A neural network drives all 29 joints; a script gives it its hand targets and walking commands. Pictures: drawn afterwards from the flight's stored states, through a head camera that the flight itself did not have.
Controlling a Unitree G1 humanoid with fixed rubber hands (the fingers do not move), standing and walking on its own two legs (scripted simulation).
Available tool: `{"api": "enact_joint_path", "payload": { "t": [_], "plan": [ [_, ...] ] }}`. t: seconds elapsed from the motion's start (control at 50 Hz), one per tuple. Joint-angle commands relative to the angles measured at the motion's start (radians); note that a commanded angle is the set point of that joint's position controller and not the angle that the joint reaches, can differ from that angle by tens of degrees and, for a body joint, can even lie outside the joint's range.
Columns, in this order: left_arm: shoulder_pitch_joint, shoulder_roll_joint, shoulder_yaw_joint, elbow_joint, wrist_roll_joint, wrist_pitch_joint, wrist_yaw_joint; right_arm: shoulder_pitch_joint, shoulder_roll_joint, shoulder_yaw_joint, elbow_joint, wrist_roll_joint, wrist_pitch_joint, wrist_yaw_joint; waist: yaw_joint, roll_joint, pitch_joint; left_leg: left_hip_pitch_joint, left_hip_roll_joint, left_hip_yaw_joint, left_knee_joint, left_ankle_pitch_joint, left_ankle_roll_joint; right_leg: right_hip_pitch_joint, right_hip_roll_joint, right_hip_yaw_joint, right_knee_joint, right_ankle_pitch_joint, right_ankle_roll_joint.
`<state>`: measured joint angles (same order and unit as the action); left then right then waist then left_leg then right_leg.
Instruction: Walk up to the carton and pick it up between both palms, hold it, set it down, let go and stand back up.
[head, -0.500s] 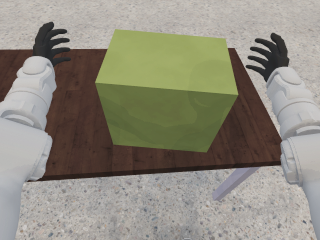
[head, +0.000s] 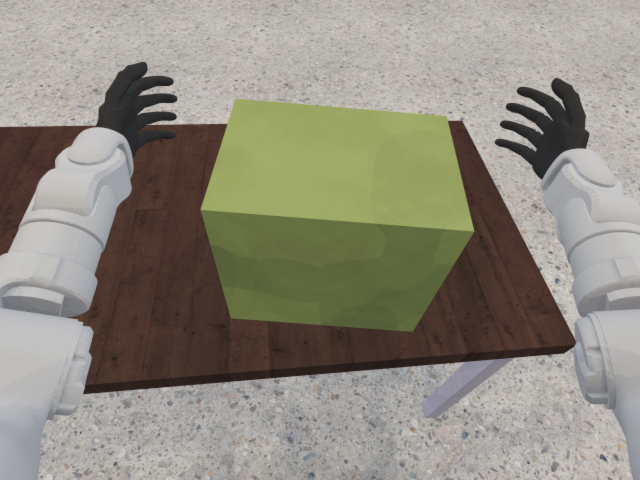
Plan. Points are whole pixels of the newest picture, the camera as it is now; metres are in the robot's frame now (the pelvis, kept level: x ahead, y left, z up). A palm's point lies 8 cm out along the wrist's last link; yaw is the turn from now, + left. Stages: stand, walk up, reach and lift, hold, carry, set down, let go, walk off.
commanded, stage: set down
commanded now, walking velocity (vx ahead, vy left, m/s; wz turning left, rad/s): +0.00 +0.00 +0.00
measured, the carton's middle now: (331, 224) +0.48 -0.02 +0.01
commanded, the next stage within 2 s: none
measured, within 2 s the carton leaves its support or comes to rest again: neither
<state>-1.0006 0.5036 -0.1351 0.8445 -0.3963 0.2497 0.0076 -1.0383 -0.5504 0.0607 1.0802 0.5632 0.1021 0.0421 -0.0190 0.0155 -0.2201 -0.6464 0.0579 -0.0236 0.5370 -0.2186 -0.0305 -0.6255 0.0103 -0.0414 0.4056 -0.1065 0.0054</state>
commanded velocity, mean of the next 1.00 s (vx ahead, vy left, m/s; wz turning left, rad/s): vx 0.00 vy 0.00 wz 0.00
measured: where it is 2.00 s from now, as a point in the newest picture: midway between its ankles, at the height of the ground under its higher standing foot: outside the picture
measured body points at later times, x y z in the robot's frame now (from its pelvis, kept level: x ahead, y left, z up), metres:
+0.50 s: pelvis +0.01 -0.01 +0.01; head +0.03 +0.02 +0.46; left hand +0.40 +0.25 +0.10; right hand +0.41 -0.25 +0.12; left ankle +0.01 +0.13 -0.73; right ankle +0.04 -0.13 -0.73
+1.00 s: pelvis +0.02 +0.01 +0.01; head +0.02 +0.00 +0.46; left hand +0.36 +0.24 +0.07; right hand +0.34 -0.26 +0.07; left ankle +0.01 +0.13 -0.73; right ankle +0.04 -0.13 -0.73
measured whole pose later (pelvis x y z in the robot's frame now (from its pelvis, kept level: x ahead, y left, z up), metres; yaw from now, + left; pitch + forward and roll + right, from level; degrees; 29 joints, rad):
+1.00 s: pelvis +0.02 +0.01 +0.01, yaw -1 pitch +0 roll +0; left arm -0.31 0.33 0.04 0.58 -0.29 0.11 -0.02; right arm -0.23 -0.40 -0.03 0.54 0.39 0.01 0.03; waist 0.00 0.01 -0.03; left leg -0.17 0.03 0.02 0.40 -0.24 -0.02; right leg -0.22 -0.01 0.01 0.38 -0.17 0.02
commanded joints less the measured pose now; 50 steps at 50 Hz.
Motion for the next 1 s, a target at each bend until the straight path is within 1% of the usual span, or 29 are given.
{"api": "enact_joint_path", "payload": {
  "t": [0.0,0.04,0.06,0.08,0.1,0.12,0.14,0.16,0.22,0.24,0.26,0.28,0.32,0.34,0.36,0.38,0.4,0.42,0.46,0.5,0.56,0.58,0.62,0.66,0.7,0.76,0.8,0.88,0.98],
  "plan": [
    [-0.434,0.191,0.127,-0.110,0.034,0.089,-0.031,-0.397,-0.261,-0.035,-0.165,-0.035,0.086,-0.015,-0.024,-0.061,-0.448,0.427,-0.075,0.029,-0.114,0.339,0.012,0.495,0.052,-0.016,-0.025,0.284,0.035],
    [-0.330,0.179,0.140,-0.067,0.044,0.092,-0.044,-0.314,-0.209,0.007,-0.187,-0.024,0.104,-0.015,-0.007,-0.117,-0.381,0.394,-0.079,0.031,-0.137,0.320,0.039,0.568,0.043,-0.003,-0.036,0.291,0.039],
    [-0.291,0.159,0.129,-0.026,0.047,0.093,-0.055,-0.279,-0.197,0.024,-0.173,-0.013,0.114,-0.012,-0.005,-0.129,-0.330,0.403,-0.074,0.031,-0.155,0.294,0.044,0.576,0.043,0.000,-0.045,0.270,0.039],
    [-0.247,0.166,0.150,-0.024,0.053,0.085,-0.064,-0.247,-0.178,0.038,-0.195,-0.007,0.117,-0.009,0.013,-0.142,-0.297,0.401,-0.076,0.035,-0.171,0.295,0.056,0.598,0.038,0.006,-0.057,0.254,0.042],
    [-0.223,0.150,0.138,-0.027,0.052,0.078,-0.070,-0.217,-0.157,0.041,-0.221,-0.008,0.115,-0.010,0.007,-0.147,-0.294,0.402,-0.080,0.037,-0.171,0.301,0.056,0.611,0.038,0.007,-0.062,0.269,0.043],
    [-0.164,0.135,0.142,-0.021,0.061,0.072,-0.080,-0.176,-0.135,0.069,-0.241,0.006,0.110,-0.009,0.020,-0.156,-0.245,0.403,-0.079,0.035,-0.174,0.323,0.061,0.623,0.039,0.014,-0.067,0.287,0.043],
    [-0.142,0.127,0.142,-0.040,0.062,0.058,-0.087,-0.138,-0.125,0.050,-0.264,-0.003,0.102,-0.012,0.012,-0.155,-0.233,0.418,-0.081,0.036,-0.184,0.322,0.057,0.631,0.039,0.011,-0.075,0.270,0.043],
    [-0.110,0.111,0.142,-0.097,0.069,0.043,-0.090,-0.091,-0.114,0.034,-0.312,-0.010,0.084,-0.017,0.015,-0.124,-0.231,0.437,-0.082,0.040,-0.178,0.353,0.044,0.642,0.041,0.013,-0.078,0.288,0.035],
    [-0.053,0.133,0.186,-0.192,0.093,-0.006,-0.092,-0.024,-0.107,-0.003,-0.427,-0.034,0.028,-0.040,0.019,-0.115,-0.244,0.463,-0.093,0.049,-0.163,0.406,0.040,0.659,0.045,0.018,-0.068,0.337,0.039],
    [-0.092,0.142,0.187,-0.262,0.083,-0.024,-0.086,-0.034,-0.112,-0.046,-0.469,-0.050,0.012,-0.046,0.009,-0.067,-0.257,0.476,-0.093,0.048,-0.165,0.380,0.025,0.626,0.042,0.016,-0.075,0.292,0.033],
    [-0.038,0.124,0.194,-0.284,0.093,-0.035,-0.077,0.019,-0.100,-0.038,-0.483,-0.057,-0.004,-0.049,0.025,-0.061,-0.246,0.479,-0.096,0.056,-0.156,0.407,0.020,0.635,0.048,0.014,-0.069,0.313,0.028],
    [-0.083,0.146,0.209,-0.335,0.092,-0.045,-0.071,-0.001,-0.109,-0.066,-0.511,-0.069,-0.013,-0.053,0.016,-0.040,-0.259,0.476,-0.097,0.053,-0.155,0.394,0.015,0.617,0.043,0.014,-0.068,0.297,0.029],
    [-0.102,0.166,0.233,-0.408,0.086,-0.060,-0.049,-0.014,-0.129,-0.108,-0.574,-0.096,-0.033,-0.059,0.020,-0.026,-0.284,0.466,-0.099,0.064,-0.155,0.364,0.009,0.596,0.044,0.010,-0.064,0.259,0.025],
    [-0.098,0.170,0.237,-0.436,0.081,-0.064,-0.039,-0.008,-0.133,-0.137,-0.590,-0.112,-0.040,-0.060,0.020,0.000,-0.301,0.480,-0.099,0.066,-0.148,0.352,0.002,0.569,0.042,0.009,-0.055,0.243,0.027],
    [-0.159,0.182,0.234,-0.427,0.078,-0.061,-0.029,-0.065,-0.147,-0.165,-0.579,-0.133,-0.033,-0.061,0.004,0.013,-0.284,0.463,-0.097,0.066,-0.148,0.294,-0.001,0.529,0.043,0.006,-0.060,0.183,0.020],
    [-0.100,0.176,0.242,-0.427,0.084,-0.067,-0.022,0.011,-0.128,-0.170,-0.561,-0.143,-0.035,-0.059,0.014,0.041,-0.295,0.472,-0.096,0.071,-0.149,0.272,0.000,0.542,0.033,0.016,-0.059,0.160,0.017],
    [-0.299,0.183,0.176,-0.355,0.044,-0.078,-0.011,-0.098,-0.152,-0.250,-0.498,-0.206,-0.032,-0.053,-0.051,0.109,-0.215,0.458,-0.084,0.036,-0.168,0.078,-0.024,0.387,0.039,-0.016,-0.082,0.036,0.003],
    [-0.256,0.140,0.151,-0.343,0.032,-0.092,0.005,-0.056,-0.135,-0.254,-0.458,-0.217,-0.029,-0.039,-0.054,0.120,-0.224,0.453,-0.082,0.034,-0.171,0.002,-0.025,0.369,0.034,-0.014,-0.078,0.004,-0.005],
    [-0.209,0.104,0.126,-0.355,0.047,-0.105,0.022,0.005,-0.134,-0.260,-0.420,-0.218,-0.029,-0.024,-0.073,0.148,-0.250,0.476,-0.071,0.021,-0.176,-0.012,-0.036,0.365,0.036,-0.016,-0.074,0.016,-0.010],
    [-0.121,0.080,0.129,-0.373,0.073,-0.114,0.025,0.078,-0.126,-0.232,-0.375,-0.197,-0.038,-0.012,-0.077,0.166,-0.323,0.542,-0.063,0.016,-0.149,0.125,-0.055,0.394,0.045,-0.017,-0.071,0.096,-0.010],
    [0.060,0.076,0.187,-0.379,0.115,-0.097,-0.008,0.193,-0.143,-0.161,-0.333,-0.141,-0.065,-0.015,-0.071,0.133,-0.421,0.662,-0.068,0.015,-0.075,0.435,-0.062,0.478,0.065,-0.009,-0.077,0.259,-0.010],
    [0.112,0.076,0.208,-0.377,0.129,-0.088,-0.022,0.226,-0.148,-0.138,-0.337,-0.130,-0.076,-0.021,-0.066,0.106,-0.425,0.677,-0.072,0.019,-0.062,0.504,-0.055,0.519,0.068,-0.005,-0.076,0.302,-0.005],
    [0.189,0.075,0.237,-0.378,0.144,-0.072,-0.046,0.273,-0.140,-0.107,-0.379,-0.122,-0.095,-0.035,-0.051,0.038,-0.380,0.646,-0.082,0.032,-0.070,0.544,-0.031,0.599,0.064,0.002,-0.066,0.353,0.014],
    [0.241,0.066,0.254,-0.383,0.146,-0.067,-0.058,0.299,-0.117,-0.097,-0.460,-0.124,-0.110,-0.046,-0.027,-0.030,-0.300,0.576,-0.092,0.046,-0.104,0.494,-0.009,0.657,0.055,0.006,-0.054,0.360,0.035],
    [0.275,0.048,0.260,-0.387,0.140,-0.077,-0.057,0.320,-0.088,-0.095,-0.551,-0.127,-0.121,-0.046,0.005,-0.074,-0.214,0.524,-0.099,0.058,-0.136,0.423,0.002,0.661,0.050,0.004,-0.053,0.320,0.048],
    [0.310,0.026,0.255,-0.390,0.124,-0.109,-0.046,0.357,-0.055,-0.100,-0.661,-0.138,-0.128,-0.032,0.047,-0.102,-0.112,0.489,-0.103,0.064,-0.166,0.333,0.010,0.607,0.047,0.005,-0.066,0.219,0.049],
    [0.321,0.015,0.242,-0.394,0.111,-0.131,-0.039,0.385,-0.045,-0.110,-0.703,-0.151,-0.126,-0.021,0.059,-0.103,-0.061,0.478,-0.102,0.062,-0.180,0.274,0.015,0.563,0.044,0.009,-0.077,0.149,0.043],
    [0.335,0.003,0.222,-0.421,0.098,-0.169,-0.028,0.447,-0.045,-0.145,-0.718,-0.177,-0.121,-0.006,0.051,-0.078,-0.013,0.480,-0.096,0.052,-0.197,0.182,0.017,0.499,0.039,0.020,-0.089,0.060,0.028],
    [0.400,-0.008,0.222,-0.478,0.122,-0.216,-0.016,0.544,-0.047,-0.186,-0.661,-0.201,-0.144,-0.004,0.014,-0.015,-0.063,0.533,-0.085,0.041,-0.185,0.188,-0.001,0.497,0.038,0.022,-0.082,0.076,0.015]
  ]
}}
